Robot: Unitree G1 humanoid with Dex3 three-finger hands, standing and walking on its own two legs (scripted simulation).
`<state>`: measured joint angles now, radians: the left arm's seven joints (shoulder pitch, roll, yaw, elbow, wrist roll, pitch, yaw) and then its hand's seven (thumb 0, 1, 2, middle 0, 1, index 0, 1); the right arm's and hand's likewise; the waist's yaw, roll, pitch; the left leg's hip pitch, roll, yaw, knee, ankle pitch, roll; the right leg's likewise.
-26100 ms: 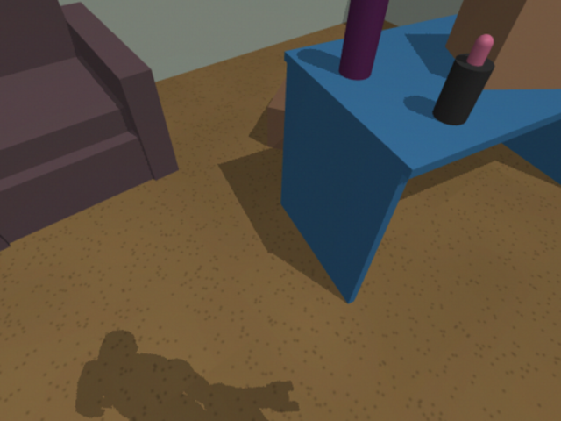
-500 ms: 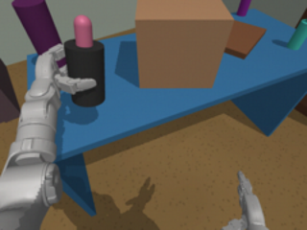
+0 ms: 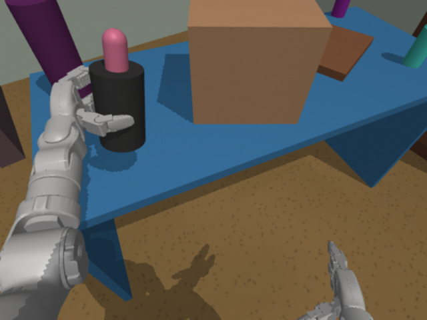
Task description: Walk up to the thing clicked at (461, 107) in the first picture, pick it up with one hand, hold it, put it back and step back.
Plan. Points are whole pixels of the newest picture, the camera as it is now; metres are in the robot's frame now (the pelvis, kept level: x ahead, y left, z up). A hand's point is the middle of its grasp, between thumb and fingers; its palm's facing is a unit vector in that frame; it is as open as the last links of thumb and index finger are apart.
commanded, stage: crouch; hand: left
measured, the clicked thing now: (119, 91) +0.47 +0.12 +0.19
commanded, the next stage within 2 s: lower in 0.16 s
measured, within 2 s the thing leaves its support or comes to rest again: neither
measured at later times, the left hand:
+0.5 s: hand (113, 110) +0.50 +0.15 +0.13, palm faces +0.08 -1.00 +0.01, open 11.9 cm
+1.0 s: hand (119, 124) +0.52 +0.16 +0.07, palm faces +0.07 -1.00 -0.01, open 11.9 cm
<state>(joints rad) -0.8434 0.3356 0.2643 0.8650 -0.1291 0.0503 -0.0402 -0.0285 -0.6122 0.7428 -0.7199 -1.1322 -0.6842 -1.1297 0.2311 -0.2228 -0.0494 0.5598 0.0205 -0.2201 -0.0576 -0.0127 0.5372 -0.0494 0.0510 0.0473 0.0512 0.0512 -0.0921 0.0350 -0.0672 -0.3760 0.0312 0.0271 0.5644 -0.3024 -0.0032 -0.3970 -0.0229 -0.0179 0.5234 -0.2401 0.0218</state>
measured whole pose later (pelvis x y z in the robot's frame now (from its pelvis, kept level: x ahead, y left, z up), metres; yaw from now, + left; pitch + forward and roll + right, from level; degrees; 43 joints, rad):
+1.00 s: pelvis -0.01 +0.00 -0.04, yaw -1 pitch +18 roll -2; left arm -0.96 0.45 0.35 1.14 -0.07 -0.21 -0.06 -0.03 -0.61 0.74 -0.70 -1.17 -0.67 -1.17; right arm 0.24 -0.22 -0.03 0.37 -0.02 -0.11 -0.01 -0.01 0.49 -0.06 0.05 0.05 0.05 0.05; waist -0.19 0.03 -0.11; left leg -0.77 0.06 0.02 0.86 -0.42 0.00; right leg -0.78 0.00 -0.02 0.79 -0.33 0.02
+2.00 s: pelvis -0.01 +0.00 -0.05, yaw -1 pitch +20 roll -2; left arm -0.99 0.47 0.36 1.12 -0.06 -0.23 -0.06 0.00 -0.61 0.20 -0.29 -0.28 -0.29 -0.28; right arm 0.31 -0.23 -0.04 0.17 -0.02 -0.03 0.00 -0.01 0.52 -0.05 0.06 0.05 0.06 0.05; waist -0.19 0.03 -0.12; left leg -0.86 0.05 0.01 0.97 -0.46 0.00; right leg -0.87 -0.01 -0.02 0.90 -0.38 0.02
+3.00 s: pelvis +0.02 +0.01 -0.01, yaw +0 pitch +7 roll -1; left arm -0.29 0.44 0.30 0.28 -0.05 -0.01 -0.06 -0.02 -0.59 0.04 -0.07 -0.05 -0.07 -0.05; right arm 0.34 -0.22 -0.07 0.42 0.05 -0.04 0.01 -0.01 0.52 -0.06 0.05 0.05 0.05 0.06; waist 0.01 0.06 -0.09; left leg -0.41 0.03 0.02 0.67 -0.38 0.00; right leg -0.42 -0.03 -0.02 0.61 -0.31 0.03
